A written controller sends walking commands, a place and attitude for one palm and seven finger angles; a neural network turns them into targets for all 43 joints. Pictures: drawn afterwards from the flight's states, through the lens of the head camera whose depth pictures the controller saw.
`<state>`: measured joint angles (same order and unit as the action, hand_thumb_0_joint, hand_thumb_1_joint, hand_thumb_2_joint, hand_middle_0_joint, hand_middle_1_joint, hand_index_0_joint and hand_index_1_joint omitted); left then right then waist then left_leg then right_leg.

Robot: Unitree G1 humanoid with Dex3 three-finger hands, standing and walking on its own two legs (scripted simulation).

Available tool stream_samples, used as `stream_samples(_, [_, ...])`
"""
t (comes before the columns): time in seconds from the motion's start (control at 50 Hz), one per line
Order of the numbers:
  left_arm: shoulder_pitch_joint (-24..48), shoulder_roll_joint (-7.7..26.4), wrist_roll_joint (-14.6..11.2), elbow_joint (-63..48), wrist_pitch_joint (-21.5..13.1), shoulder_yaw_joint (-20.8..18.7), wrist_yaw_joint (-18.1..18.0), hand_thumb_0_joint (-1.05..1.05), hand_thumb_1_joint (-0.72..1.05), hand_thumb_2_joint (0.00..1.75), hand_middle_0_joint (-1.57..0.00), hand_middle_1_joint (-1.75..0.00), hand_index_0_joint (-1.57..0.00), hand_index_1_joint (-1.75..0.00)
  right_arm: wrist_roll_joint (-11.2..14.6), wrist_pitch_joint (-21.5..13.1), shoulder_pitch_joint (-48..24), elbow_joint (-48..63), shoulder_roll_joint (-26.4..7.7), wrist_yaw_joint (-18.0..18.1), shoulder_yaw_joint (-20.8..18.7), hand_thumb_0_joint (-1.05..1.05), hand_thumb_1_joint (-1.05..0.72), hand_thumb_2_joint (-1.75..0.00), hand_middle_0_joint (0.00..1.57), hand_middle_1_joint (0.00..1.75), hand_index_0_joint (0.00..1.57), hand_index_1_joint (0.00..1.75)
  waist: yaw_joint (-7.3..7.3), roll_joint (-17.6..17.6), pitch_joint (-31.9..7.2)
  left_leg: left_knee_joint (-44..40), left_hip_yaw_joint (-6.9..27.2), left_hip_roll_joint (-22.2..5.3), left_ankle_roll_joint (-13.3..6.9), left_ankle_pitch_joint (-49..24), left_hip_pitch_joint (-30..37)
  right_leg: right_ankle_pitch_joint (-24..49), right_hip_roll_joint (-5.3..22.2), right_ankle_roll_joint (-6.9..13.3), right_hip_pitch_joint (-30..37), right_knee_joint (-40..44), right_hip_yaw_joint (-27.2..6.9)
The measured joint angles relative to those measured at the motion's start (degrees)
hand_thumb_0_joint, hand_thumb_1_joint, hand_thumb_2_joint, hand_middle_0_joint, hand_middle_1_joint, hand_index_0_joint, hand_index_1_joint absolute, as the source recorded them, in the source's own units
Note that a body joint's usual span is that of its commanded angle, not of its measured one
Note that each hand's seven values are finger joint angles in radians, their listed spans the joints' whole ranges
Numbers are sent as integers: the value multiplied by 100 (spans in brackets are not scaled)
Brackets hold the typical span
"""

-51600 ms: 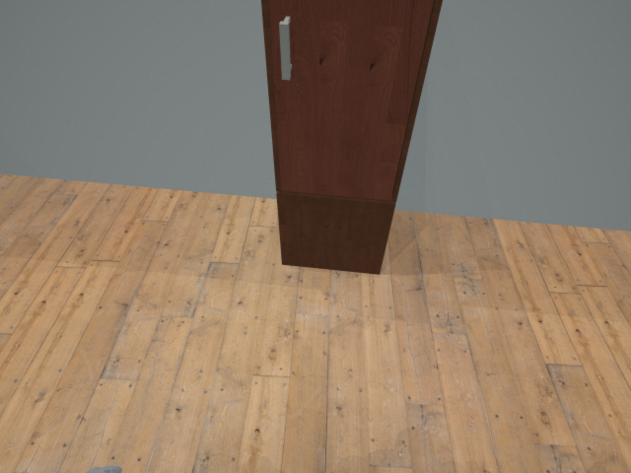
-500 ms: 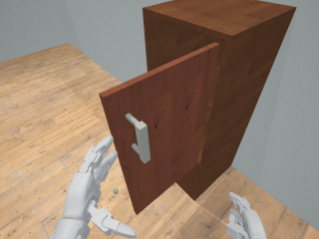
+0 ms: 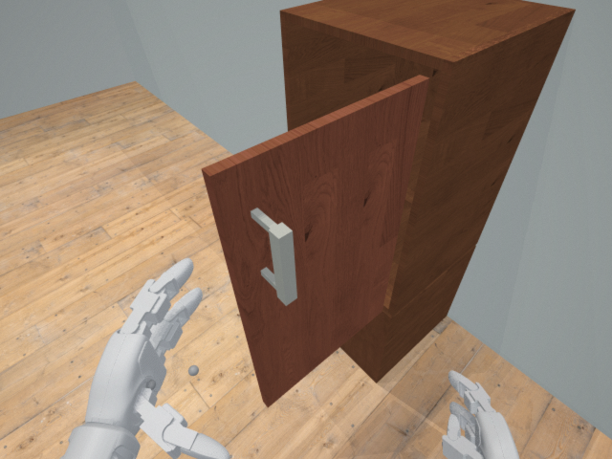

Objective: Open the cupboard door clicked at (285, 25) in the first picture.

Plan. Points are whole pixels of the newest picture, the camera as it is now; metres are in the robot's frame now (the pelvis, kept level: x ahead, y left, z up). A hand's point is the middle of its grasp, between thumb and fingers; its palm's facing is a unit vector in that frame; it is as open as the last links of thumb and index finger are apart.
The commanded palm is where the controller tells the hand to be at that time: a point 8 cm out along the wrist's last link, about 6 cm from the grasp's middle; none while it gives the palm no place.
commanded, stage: draw the hand back to the body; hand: left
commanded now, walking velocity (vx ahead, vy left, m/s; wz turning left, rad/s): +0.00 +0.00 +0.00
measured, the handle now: (274, 257) +0.32 +0.07 +0.14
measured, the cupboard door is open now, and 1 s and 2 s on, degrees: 90 90 90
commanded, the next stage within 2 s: step back with the hand held close in 1.42 s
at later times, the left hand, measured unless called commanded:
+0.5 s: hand (123, 350) +0.18 +0.20 +0.15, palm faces +0.23 -0.93 -0.28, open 15.3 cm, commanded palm +0.14 +0.25 +0.17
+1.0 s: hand (64, 312) +0.21 +0.26 +0.17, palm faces +0.43 -0.82 -0.38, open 9.6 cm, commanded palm +0.16 +0.31 +0.19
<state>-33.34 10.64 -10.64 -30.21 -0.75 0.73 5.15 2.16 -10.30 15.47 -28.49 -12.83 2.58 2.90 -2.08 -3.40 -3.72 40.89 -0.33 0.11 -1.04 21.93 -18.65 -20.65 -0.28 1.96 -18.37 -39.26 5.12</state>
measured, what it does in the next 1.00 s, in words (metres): stands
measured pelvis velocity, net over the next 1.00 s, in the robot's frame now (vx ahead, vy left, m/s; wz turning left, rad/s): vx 0.02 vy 0.01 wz -0.02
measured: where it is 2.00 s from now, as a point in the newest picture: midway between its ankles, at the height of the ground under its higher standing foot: outside the picture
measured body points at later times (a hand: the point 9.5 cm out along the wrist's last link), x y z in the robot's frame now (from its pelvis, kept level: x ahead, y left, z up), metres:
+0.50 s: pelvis +0.00 +0.01 +0.01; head -0.02 -0.01 +0.46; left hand +0.17 +0.25 +0.16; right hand +0.20 -0.20 -0.05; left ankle +0.00 +0.11 -0.72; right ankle +0.00 -0.10 -0.72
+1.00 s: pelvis +0.02 +0.01 +0.02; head +0.00 +0.00 +0.47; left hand +0.18 +0.31 +0.19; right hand +0.21 -0.20 -0.06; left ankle +0.00 +0.11 -0.72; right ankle +0.00 -0.10 -0.72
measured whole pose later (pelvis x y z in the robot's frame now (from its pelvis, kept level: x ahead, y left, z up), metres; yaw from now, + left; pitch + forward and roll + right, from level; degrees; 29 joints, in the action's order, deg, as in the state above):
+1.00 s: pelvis +0.02 +0.01 +0.02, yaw -1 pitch -4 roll -1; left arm -28.4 18.8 -3.5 -23.7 -3.9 -16.6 -7.4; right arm -0.1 -5.1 11.2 -35.6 -12.6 3.9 1.6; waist -4.1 -3.5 1.0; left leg 25.0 -1.8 0.9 -2.0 16.1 -4.6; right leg -14.3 -0.2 0.7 -4.8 -23.4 3.4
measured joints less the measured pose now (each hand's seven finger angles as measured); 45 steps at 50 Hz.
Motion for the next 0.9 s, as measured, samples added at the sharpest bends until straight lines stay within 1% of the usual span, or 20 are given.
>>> stream_samples(0.08, [84, 47, -85, -31, 143, -156, 21, -1, -50, 30, -16, -30, -16, -30, 13, -8, -22, -36, 18, 21, 46, 1, -90, -90, 20, 30, 21, 30, -10, -15, 2, -49, -2, 12, -16, -27, 57, 32, 10, -18, 64, 60, -3])
stream_samples(0.2, [159, 150, -205, -42, 355, -413, 144, -1, -50, 30, -16, -30, -16, -30, 37, -16, -55, -112, 7, 61, 90, 1, -90, -90, 20, 30, 21, 30, -43, -29, 8, -147, 14, 22, -33, -74, 154, 96, 14, -38, 187, 199, 11])
stream_samples(0.36, [305, 301, -367, -2, 529, -743, 326, -1, -47, 31, -16, -30, -16, -30, 57, -99, -110, -228, -32, 114, 100, 1, -90, -90, 20, 30, 21, 30, -74, -13, 40, -291, 41, 36, -48, -136, 279, 172, 18, -56, 343, 387, 35])
stream_samples(0.38, [320, 375, -191, -4, 499, -739, 194, -1, -46, 32, -16, -30, -16, -30, 28, -93, -118, -239, -26, 138, 94, 1, -90, -90, 20, 30, 21, 30, -92, -4, 60, -330, 33, 34, -47, -148, 323, 188, 14, -55, 383, 425, 26])
stream_samples(0.4, [308, 456, 2, -7, 417, -731, -15, -1, -44, 33, -16, -30, -16, -30, -17, -83, -136, -253, -13, 165, 91, 1, -90, -90, 20, 30, 21, 30, -101, 5, 90, -386, 20, 29, -45, -167, 380, 210, 7, -52, 433, 479, 12])
stream_samples(0.44, [226, 549, 292, -6, 232, -764, -415, -1, -40, 35, -16, -30, -16, -30, -90, -50, -180, -281, 16, 185, 81, 1, -90, -90, 20, 30, 21, 30, -97, 21, 158, -527, -3, 20, -41, -222, 501, 275, -7, -49, 544, 619, -14])
stream_samples(0.48, [138, 566, 479, 16, 80, -813, -703, -1, -34, 37, -16, -30, -16, -30, -135, 6, -213, -299, 34, 177, 64, 1, -90, -90, 20, 30, 21, 30, -98, 32, 232, -678, -28, 20, -43, -288, 621, 347, -13, -54, 652, 763, -40])
stream_samples(0.52, [93, 561, 601, 68, -37, -839, -894, -1, -29, 39, -17, -30, -17, -30, -169, 58, -232, -332, 33, 172, 45, 1, -90, -90, 20, 30, 21, 30, -114, 26, 301, -817, -44, 24, -50, -349, 730, 411, -14, -63, 756, 900, -57])
stream_samples(0.58, [89, 572, 702, 188, -154, -884, -1061, -1, -19, 43, -17, -30, -17, -30, -205, 143, -262, -425, 28, 175, 23, 1, -90, -90, 20, 30, 21, 30, -146, 22, 388, -1007, -59, 38, -63, -428, 876, 492, -8, -77, 895, 1084, -75])
stream_samples(0.66, [138, 611, 773, 300, -237, -986, -1174, -1, -6, 49, -18, -30, -17, -30, -230, 221, -290, -548, 23, 175, -6, 1, -90, -90, 20, 30, 21, 30, -172, 12, 461, -1212, -78, 62, -77, -502, 1045, 558, 8, -94, 1048, 1262, -97])
stream_samples(0.82, [232, 724, 770, 409, -333, -1338, -1230, 0, 21, 61, -19, -30, -19, -30, -242, 381, -353, -677, 45, 140, -63, 1, -90, -90, 20, 30, 21, 30, -174, -13, 459, -1468, -129, 88, -94, -560, 1280, 599, 24, -120, 1239, 1456, -154])
stream_samples(0.9, [331, 769, 749, 530, -328, -1529, -1238, 0, 35, 67, -19, -30, -19, -30, -233, 469, -392, -691, 48, 133, -94, 1, -90, -90, 20, 30, 21, 30, -185, -13, 458, -1533, -146, 83, -94, -569, 1349, 617, 16, -123, 1302, 1523, -172])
